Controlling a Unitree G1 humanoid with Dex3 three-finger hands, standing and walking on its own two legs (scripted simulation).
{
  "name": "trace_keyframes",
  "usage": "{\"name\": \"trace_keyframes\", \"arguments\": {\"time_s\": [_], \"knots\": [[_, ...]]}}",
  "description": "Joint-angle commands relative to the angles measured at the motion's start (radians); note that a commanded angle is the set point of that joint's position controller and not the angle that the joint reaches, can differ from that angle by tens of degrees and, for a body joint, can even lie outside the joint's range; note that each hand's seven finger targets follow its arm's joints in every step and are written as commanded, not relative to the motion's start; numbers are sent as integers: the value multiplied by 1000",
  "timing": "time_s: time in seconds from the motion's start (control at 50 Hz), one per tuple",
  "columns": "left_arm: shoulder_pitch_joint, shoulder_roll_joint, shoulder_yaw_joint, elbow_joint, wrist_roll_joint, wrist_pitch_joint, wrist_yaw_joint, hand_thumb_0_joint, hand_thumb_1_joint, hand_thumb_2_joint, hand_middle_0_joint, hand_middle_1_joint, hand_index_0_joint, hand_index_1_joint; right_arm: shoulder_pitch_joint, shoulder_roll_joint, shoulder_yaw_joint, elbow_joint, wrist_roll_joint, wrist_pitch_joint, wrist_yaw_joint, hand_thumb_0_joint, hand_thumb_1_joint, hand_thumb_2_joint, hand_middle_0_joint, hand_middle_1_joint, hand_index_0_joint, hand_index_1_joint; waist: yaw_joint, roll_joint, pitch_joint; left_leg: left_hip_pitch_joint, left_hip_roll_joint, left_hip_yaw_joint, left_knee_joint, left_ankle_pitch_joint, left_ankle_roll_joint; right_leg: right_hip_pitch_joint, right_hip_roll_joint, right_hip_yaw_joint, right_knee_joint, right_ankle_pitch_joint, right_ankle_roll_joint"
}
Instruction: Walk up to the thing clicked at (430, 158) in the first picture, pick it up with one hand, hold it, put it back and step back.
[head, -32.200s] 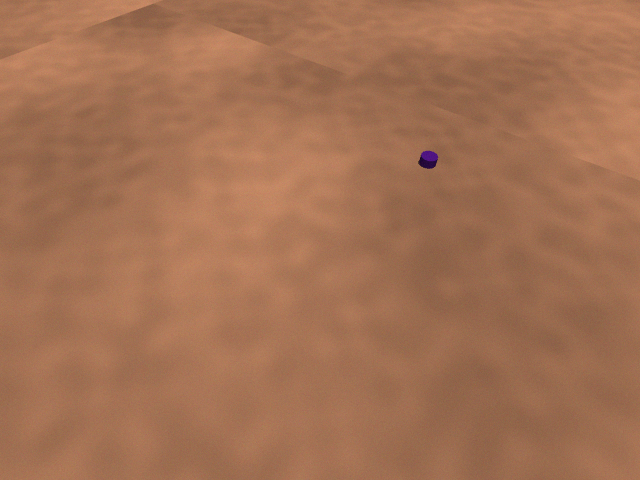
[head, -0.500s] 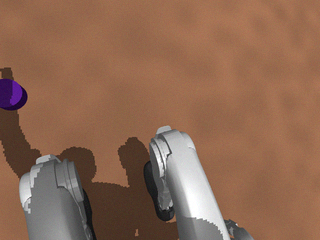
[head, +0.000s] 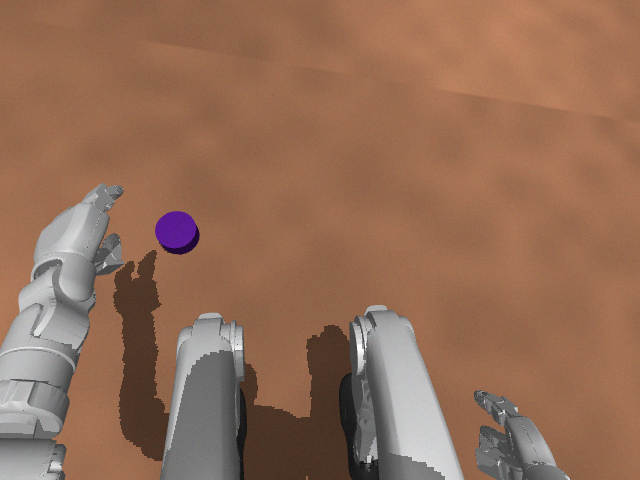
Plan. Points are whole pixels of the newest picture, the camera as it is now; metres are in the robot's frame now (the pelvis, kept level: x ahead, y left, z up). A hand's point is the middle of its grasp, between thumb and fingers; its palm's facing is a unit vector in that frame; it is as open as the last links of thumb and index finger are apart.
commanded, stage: home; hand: left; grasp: from above
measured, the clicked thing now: (178, 233) +0.53 +0.25 -0.42
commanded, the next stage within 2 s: none
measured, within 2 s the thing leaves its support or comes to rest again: neither
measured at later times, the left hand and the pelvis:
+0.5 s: hand (64, 335) +0.27 +0.20 +0.10, palm faces +0.07 -0.95 -0.29, open 7.4 cm; pelvis +0.03 -0.01 +0.18, yaw +4 degrees
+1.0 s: hand out of the picture +0.22 +0.19 +0.23, palm faces +0.16 -0.97 -0.20, open 7.4 cm; pelvis +0.08 +0.00 +0.27, yaw +6 degrees
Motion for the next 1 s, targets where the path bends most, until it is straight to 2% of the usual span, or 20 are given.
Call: {"name": "trace_keyframes", "arguments": {"time_s": [0.0, 0.02, 0.06, 0.12, 0.14, 0.16, 0.28, 0.3, 0.32, 0.38, 0.44, 0.46, 0.48, 0.54, 0.58, 0.72, 0.78, 0.82, 0.92, 0.98], "knots": [[-138, 108, 31, -292, -144, 3, 3, 0, 900, 900, -199, -299, -200, -298, 101, -165, -61, -81, 25, -50, -48, 0, -900, -900, 200, 300, 200, 300, -41, 81, -508, 531, -2, 11, -390, 15, 38, 393, 24, -43, -324, 103, -64], [-116, 110, 46, -344, -165, 4, 9, 0, 900, 899, -199, -298, -199, -298, 91, -160, -61, -83, 28, -59, -59, 0, -900, -900, 200, 300, 200, 300, -26, 90, -509, 567, -3, 14, -416, 16, 36, 412, 22, -37, -349, 100, -65], [-48, 88, 64, -348, -196, 16, 18, 0, 900, 899, -199, -298, -199, -297, 68, -152, -57, -81, 35, -75, -73, 0, -900, -900, 200, 300, 200, 300, -18, 115, -474, 627, 0, 5, -468, 43, 27, 429, 15, -27, -372, 116, -67], [56, 55, 86, -416, -257, 51, 33, 0, 900, 899, -199, -297, -199, -297, 40, -138, -51, -107, 44, -91, -92, 0, -899, -900, 200, 300, 200, 300, 4, 129, -511, 739, 1, 4, -543, 86, 21, 511, 11, -16, -430, 140, -68], [83, 27, 74, -436, -285, 62, 35, 0, 900, 899, -199, -297, -199, -297, 32, -131, -46, -115, 46, -96, -97, 0, -900, -900, 200, 300, 200, 300, -5, 120, -482, 733, -2, 2, -567, 69, 22, 535, 10, -16, -455, 126, -67], [121, 27, 90, -449, -308, 76, 41, 0, 900, 899, -199, -298, -199, -297, 21, -123, -43, -127, 48, -101, -103, 0, -900, -900, 200, 300, 200, 300, 3, 90, -477, 747, -3, 15, -584, 53, 28, 578, 15, -8, -499, 111, -66], [284, -37, 84, -587, -468, 152, 46, 0, 900, 899, -199, -298, -199, -298, -10, -95, -30, -163, 54, -139, -142, 0, -900, -900, 200, 300, 200, 300, 3, 53, -421, 869, -7, 31, -712, 29, 33, 767, 13, 21, -682, 78, -59], [303, -54, 73, -597, -482, 165, 45, 0, 900, 899, -199, -298, -199, -298, -6, -90, -23, -160, 56, -144, -148, 0, -900, -900, 200, 300, 200, 300, -4, 62, -387, 892, -4, 19, -750, 24, 30, 779, 12, 19, -700, 77, -57], [332, -63, 83, -620, -499, 175, 47, 0, 900, 899, -199, -298, -199, -298, -6, -87, -21, -166, 55, -150, -155, 0, -900, -900, 200, 300, 200, 300, 3, 64, -370, 918, -4, 9, -780, 14, 29, 796, 14, 19, -723, 73, -57], [434, -94, 87, -650, -543, 216, 50, 0, 900, 899, -199, -298, -199, -298, 20, -73, -7, -170, 59, -162, -176, 0, -900, -900, 200, 300, 200, 300, 0, 43, -345, 1000, -2, 4, -844, 84, 26, 893, 15, 15, -791, 135, -55], [484, -135, 91, -697, -585, 245, 51, 0, 900, 899, -199, -298, -199, -298, 37, -65, 5, -169, 60, -182, -205, 0, -900, -900, 200, 300, 200, 300, 3, 59, -307, 1085, 2, 5, -913, 146, 20, 958, 14, 12, -850, 184, -56], [532, -139, 100, -703, -599, 255, 50, 0, 900, 899, -199, -298, -199, -298, 46, -63, 8, -171, 60, -188, -215, 0, -900, -900, 200, 300, 200, 300, 14, 53, -292, 1112, 2, 6, -933, 166, 20, 986, 16, 9, -873, 201, -55], [558, -154, 90, -708, -606, 261, 49, 0, 900, 899, -199, -299, -199, -298, 49, -57, 13, -172, 60, -195, -223, 0, -901, -900, 200, 300, 200, 300, 6, 50, -266, 1123, 1, 8, -955, 175, 19, 1010, 15, 9, -897, 209, -54], [651, -162, 103, -764, -627, 283, 45, 0, 900, 899, -199, -298, -199, -298, 75, -47, 17, -189, 56, -212, -245, 0, -900, -900, 200, 300, 200, 300, 15, 45, -224, 1180, -8, 30, -1010, 227, 21, 1107, 15, 10, -986, 245, -52], [703, -179, 93, -805, -635, 294, 40, 0, 900, 899, -199, -298, -199, -298, 89, -42, 19, -195, 53, -224, -255, 0, -900, -900, 200, 300, 200, 300, 17, 36, -201, 1227, -10, 39, -1048, 264, 20, 1166, 15, 8, -1032, 277, -49], [902, -199, 81, -939, -632, 324, 26, 0, 900, 899, -199, -298, -199, -297, 114, -30, 14, -226, 41, -260, -281, 0, -900, -900, 200, 300, 200, 300, 32, 36, -141, 1361, -12, 56, -1148, 398, 16, 1299, 25, -9, -1138, 382, -47], [930, -223, 62, -947, -634, 330, 13, 0, 900, 899, -199, -298, -199, -298, 104, -27, 17, -233, 35, -275, -286, 0, -900, -900, 200, 300, 200, 300, 31, -18, -64, 1352, -17, 53, -1175, 361, 23, 1309, 25, -14, -1178, 352, -42], [948, -218, 67, -956, -632, 331, 3, 0, 900, 899, -199, -298, -199, -298, 99, -32, 11, -236, 31, -284, -288, 0, -900, -900, 200, 300, 200, 300, 35, -7, -30, 1354, -17, 54, -1201, 323, 24, 1304, 25, -18, -1198, 310, -40], [924, -213, 58, -983, -629, 329, -22, 0, 900, 899, -199, -298, -199, -298, 86, -43, 6, -240, 27, -311, -288, 0, -900, -900, 200, 300, 200, 300, 32, -20, 9, 1368, -14, 55, -1228, 288, 23, 1292, 24, -29, -1206, 269, -37], [909, -206, 62, -970, -622, 325, -27, 0, 900, 899, -199, -298, -199, -298, 88, -44, 5, -235, 24, -325, -288, 0, -900, -900, 200, 300, 200, 300, 30, -29, -9, 1384, -16, 57, -1217, 304, 24, 1301, 19, -24, -1204, 286, -35]]}}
